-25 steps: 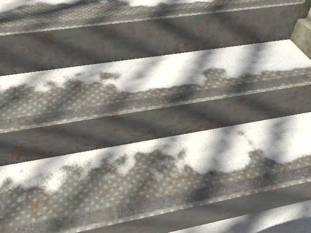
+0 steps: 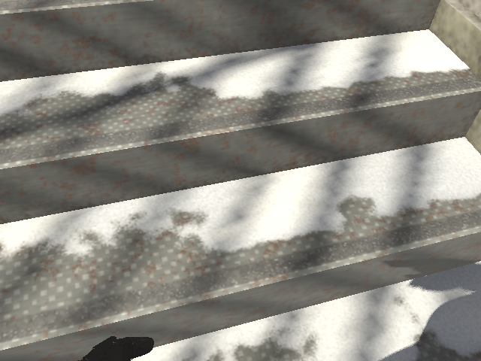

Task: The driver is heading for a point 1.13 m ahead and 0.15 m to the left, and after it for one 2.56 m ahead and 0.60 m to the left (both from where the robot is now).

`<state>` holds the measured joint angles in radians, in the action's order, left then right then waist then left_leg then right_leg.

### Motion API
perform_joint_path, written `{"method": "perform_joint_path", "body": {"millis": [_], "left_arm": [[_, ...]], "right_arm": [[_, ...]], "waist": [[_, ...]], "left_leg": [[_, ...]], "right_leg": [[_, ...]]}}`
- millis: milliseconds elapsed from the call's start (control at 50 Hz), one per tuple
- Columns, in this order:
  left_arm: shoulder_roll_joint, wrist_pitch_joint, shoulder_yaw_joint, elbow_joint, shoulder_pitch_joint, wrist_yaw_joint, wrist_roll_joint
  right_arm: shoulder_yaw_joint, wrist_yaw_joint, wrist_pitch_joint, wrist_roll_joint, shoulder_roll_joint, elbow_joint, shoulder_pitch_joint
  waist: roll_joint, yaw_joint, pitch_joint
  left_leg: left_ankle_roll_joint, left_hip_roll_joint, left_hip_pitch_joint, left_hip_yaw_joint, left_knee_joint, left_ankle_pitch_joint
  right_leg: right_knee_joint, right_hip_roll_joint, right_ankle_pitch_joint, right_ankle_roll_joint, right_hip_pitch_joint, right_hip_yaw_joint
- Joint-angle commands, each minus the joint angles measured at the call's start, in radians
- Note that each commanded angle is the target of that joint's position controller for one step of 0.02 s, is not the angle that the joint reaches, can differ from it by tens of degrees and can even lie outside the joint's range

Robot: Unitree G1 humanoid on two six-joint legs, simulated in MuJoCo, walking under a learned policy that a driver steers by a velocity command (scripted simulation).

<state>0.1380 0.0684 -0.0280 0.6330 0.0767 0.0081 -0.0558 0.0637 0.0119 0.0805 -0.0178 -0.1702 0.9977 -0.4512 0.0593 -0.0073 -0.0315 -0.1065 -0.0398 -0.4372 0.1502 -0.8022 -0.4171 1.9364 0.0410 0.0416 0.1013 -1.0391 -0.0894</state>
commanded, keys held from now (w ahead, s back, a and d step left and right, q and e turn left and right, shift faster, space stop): w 0.76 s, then no key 0.24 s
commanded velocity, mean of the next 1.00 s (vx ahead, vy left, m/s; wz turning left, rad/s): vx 0.45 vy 0.00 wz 0.00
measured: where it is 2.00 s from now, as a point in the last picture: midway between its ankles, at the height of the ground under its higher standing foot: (237, 122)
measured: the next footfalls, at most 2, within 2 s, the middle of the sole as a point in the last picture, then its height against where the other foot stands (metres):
right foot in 0.32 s outside the picture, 0.17 m higher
left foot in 0.80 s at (174, 251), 0.17 m higher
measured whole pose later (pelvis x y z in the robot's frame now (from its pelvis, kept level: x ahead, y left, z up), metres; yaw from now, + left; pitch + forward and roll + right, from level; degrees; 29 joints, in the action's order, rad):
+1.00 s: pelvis +0.54 +0.10 +0.32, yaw +1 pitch +3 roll +2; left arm 0.18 0.08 -0.05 0.81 0.23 0.02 -0.02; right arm 0.04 0.01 0.06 -0.04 -0.17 0.96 -0.26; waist 0.04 -0.01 -0.07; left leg -0.10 -0.05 -0.56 0.16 -0.90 -0.41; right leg 1.78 0.06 0.08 0.16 -0.83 -0.17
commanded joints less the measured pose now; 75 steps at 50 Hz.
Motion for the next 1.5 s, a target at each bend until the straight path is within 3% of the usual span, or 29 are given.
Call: {"method": "perform_joint_path", "body": {"millis": [20,220,300,340,360,380,400,440,480,560,580,600,620,640,760,780,820,860,920,980,1020,1180,1220,1240,1260,1280,1300,1320,1500], "left_arm": [[-0.041,-0.019,0.028,-0.048,-0.038,-0.01,0.015],[-0.107,-0.05,0.096,-0.197,-0.361,0.017,0.046],[0.037,-0.068,0.022,-0.06,0.053,-0.016,0.068],[0.156,-0.047,-0.032,0.018,0.262,-0.032,0.027],[0.222,-0.077,-0.072,0.038,0.275,-0.036,0.032],[0.194,-0.057,-0.076,0.041,0.089,-0.028,0.043],[0.049,-0.059,0.009,0.173,0.243,0.03,-0.018],[0.035,-0.016,-0.031,0.257,0.158,0.006,0.043],[-0.087,0.031,0.014,0.331,0.165,-0.017,0.031],[0.037,0.095,0.009,0.412,0.311,0.026,0.026],[0.007,0.05,0.033,0.403,0.392,0.058,-0.09],[0.005,0.021,0.045,0.438,0.438,0.069,-0.107],[0.088,0.06,-0.002,0.426,0.378,0.036,0.043],[0.077,0.08,0.017,0.436,0.399,0.019,0.067],[0.168,0.066,-0.017,0.386,0.461,-0.063,0.073],[0.228,0.057,0.01,0.445,0.487,0.106,-0.025],[0.248,0.084,-0.045,0.328,0.411,-0.003,0.086],[0.137,0.075,-0.054,0.276,0.376,0.02,0.064],[-0.022,0.029,-0.021,0.108,0.231,0.005,0.004],[-0.013,0.003,0.015,0.175,0.24,0.043,0.055],[-0.053,-0.013,0.014,0.144,0.322,-0.032,-0.003],[-0.009,-0.037,-0.011,0.115,0.084,-0.041,0.014],[-0.016,-0.042,-0.015,0.078,0.004,-0.043,0.015],[0.02,-0.066,0.026,0.046,-0.143,-0.018,0.057],[0.033,-0.054,0.02,0.051,-0.108,-0.012,0.049],[0.024,-0.042,0.033,0.068,-0.092,-0.006,0.033],[-0.031,-0.044,0.018,0.021,-0.078,-0.024,0.009],[-0.031,-0.049,0.03,0.007,-0.144,-0.03,-0.004],[-0.031,-0.087,0.032,-0.019,0.092,-0.041,0.098]], "right_arm": [[-0.02,-0.001,0.056,-0.003,-0.001,-0.053,0.049],[-0.03,-0.075,0.012,0.027,-0.001,0.033,-0.284],[0.021,-0.06,0.063,0.039,-0.191,-0.064,-0.153],[0.024,-0.011,0.11,0.07,-0.151,-0.149,-0.13],[0.049,0.029,0.11,0.027,-0.141,-0.184,-0.003],[0.044,0.028,0.099,-0.017,-0.044,-0.247,0.007],[0.002,0.101,0.026,0.003,-0.026,-0.12,0.025],[-0.028,0.016,0.039,-0.04,0.113,-0.308,0.046],[-0.071,-0.026,0.013,-0.024,0.16,-0.287,0.083],[-0.093,-0.055,-0.027,0.006,0.162,-0.376,0.293],[-0.099,0.04,-0.045,-0.007,0.02,-0.371,0.317],[-0.094,0.068,-0.041,-0.031,0.033,-0.354,0.342],[-0.123,-0.011,-0.031,-0.003,0.188,-0.441,0.462],[-0.137,-0.037,-0.029,-0.014,0.164,-0.48,0.56],[-0.12,-0.03,-0.053,0.043,0.111,-0.426,0.444],[-0.133,0.073,-0.111,0.002,0.019,-0.535,0.651],[-0.062,-0.025,-0.04,0.027,-0.042,-0.304,0.091],[0.004,-0.073,-0.059,0.001,-0.183,-0.244,0.022],[-0.015,-0.047,-0.029,-0.011,-0.028,-0.158,0.227],[-0.077,0.038,0.004,-0.062,0.11,-0.074,0.284],[-0.036,-0.009,0.037,0.018,0.048,0.023,0.111],[-0.019,-0.059,0.06,-0.003,-0.045,-0.002,-0.091],[-0.01,-0.059,0.055,-0.021,-0.046,-0.015,-0.128],[-0.068,0.023,0.017,-0.145,0.034,0.057,-0.222],[-0.07,0.053,0.006,-0.159,0.04,0.057,-0.218],[-0.072,0.059,-0.001,-0.152,0.034,0.065,-0.209],[-0.018,-0.015,0.029,0.007,-0.076,0.021,-0.185],[-0.042,-0.048,0.041,0.025,-0.034,0.032,-0.16],[-0.004,-0.057,-0.006,0.026,-0.122,0.02,-0.149]], "waist": [[-0.045,-0.027,0.066],[-0.09,0.12,0.025],[-0.293,-0.111,-0.287],[-0.153,-0.168,-0.409],[0.042,-0.218,-0.396],[-0.03,-0.089,-0.319],[-0.139,-0.154,0.152],[-0.121,0.114,-0.047],[-0.207,0.123,0.041],[-0.045,0.064,0.101],[0.137,0.031,-0.011],[0.059,0.035,0.036],[-0.013,0.065,0.105],[-0.092,0.034,0.141],[0.035,0.048,-0.127],[0.341,0.109,-0.107],[0.118,0.189,-0.35],[-0.309,0.189,-0.349],[-0.034,0.002,0.039],[-0.1,-0.025,0.008],[-0.039,-0.107,0.053],[-0.157,0.029,0.005],[-0.172,0.063,0.028],[-0.324,0.149,-0.01],[-0.182,0.132,0.031],[-0.116,0.128,0.03],[-0.038,0.036,0.099],[-0.023,0.059,0.133],[-0.222,-0.03,-0.088]], "left_leg": [[-0.022,0.21,0.041,-0.315,0.494,0.252],[-0.047,0.191,0.409,-0.189,0.811,0.836],[-0.035,0.31,0.582,-0.146,0.297,2.059],[-0.004,0.173,0.115,-0.168,-0.293,1.559],[0.022,-0.112,-0.08,-0.173,-0.836,0.328],[0.021,-0.058,-0.246,-0.357,-1.181,0.318],[-0.076,-0.12,-0.62,-0.649,-1.4,0.544],[-0.056,-0.034,-0.546,-0.357,-1.403,0.368],[-0.025,-0.002,-0.604,-0.367,-1.316,0.261],[-0.02,0.013,-0.821,-0.193,-1.486,0.201],[-0.153,-0.018,-0.997,-0.333,-1.551,0.225],[-0.195,-0.012,-1.106,-0.337,-1.535,0.275],[-0.081,0.025,-0.993,-0.205,-1.384,0.177],[-0.034,0.072,-0.95,-0.1,-1.26,0.147],[-0.054,0.018,-0.169,0.09,-0.534,-0.134],[-0.033,-0.043,-0.264,-0.009,-0.438,-0.083],[-0.101,0.0,0.152,-0.144,-0.226,-0.042],[-0.308,0.341,0.3,-1.029,0.404,0.165],[-0.149,0.301,-0.07,-0.655,0.314,0.007],[-0.101,0.246,-0.068,-0.48,0.38,0.349],[-0.024,0.183,-0.008,-0.27,0.343,0.38],[-0.128,0.255,0.376,-0.294,0.427,0.774],[-0.163,0.314,0.515,-0.358,0.456,0.67],[-0.234,0.386,0.608,-0.467,0.409,0.734],[-0.208,0.418,0.728,-0.428,0.393,0.623],[-0.205,0.407,0.73,-0.394,0.409,0.607],[-0.124,0.344,0.567,-0.307,0.498,0.436],[-0.107,0.278,0.422,-0.294,0.523,0.486],[-0.037,0.304,0.365,-0.08,0.452,1.588]], "right_leg": [[0.005,-0.03,-0.005,-0.004,-0.14,0.089],[-0.415,-0.07,0.331,0.027,-0.073,0.377],[-0.84,0.088,0.415,0.104,0.55,0.347],[-1.138,-0.187,0.611,0.258,1.001,-0.268],[-1.607,-0.322,0.753,0.351,0.95,-0.806],[-1.682,-0.338,0.774,0.324,0.853,-0.851],[-1.623,-0.293,0.719,0.279,0.64,-0.806],[-1.572,-0.299,0.386,0.163,0.694,-0.346],[-1.528,-0.22,0.259,0.094,0.565,-0.12],[-1.666,-0.214,0.101,0.111,0.573,-0.041],[-1.599,-0.152,0.209,0.141,0.686,-0.102],[-1.615,-0.17,0.276,0.141,0.741,-0.115],[-1.691,-0.197,0.368,0.05,0.699,-0.012],[-1.74,-0.167,0.337,0.043,0.636,-0.03],[-1.739,-0.227,-1.053,0.129,0.873,0.143],[-1.746,-0.376,-1.48,0.275,0.883,-0.01],[-1.218,-0.228,-1.312,0.051,0.978,0.138],[-0.387,0.064,0.104,-0.05,0.479,0.081],[-0.071,-0.03,0.08,-0.004,0.177,-0.023],[-0.077,0.009,0.025,0.137,-0.054,-0.25],[-0.171,0.009,0.096,0.019,0.031,-0.082],[-0.138,-0.08,0.149,-0.063,-0.13,0.13],[0.016,-0.086,0.267,-0.059,-0.299,0.109],[0.334,-0.025,0.261,0.014,-0.566,-0.111],[0.303,-0.016,0.258,0.053,-0.715,-0.183],[0.292,-0.019,0.252,0.072,-0.758,-0.158],[0.035,-0.075,0.389,-0.019,-0.501,0.086],[-0.055,-0.095,0.36,-0.053,-0.388,0.156],[-0.824,-0.006,0.373,0.062,0.551,0.309]]}}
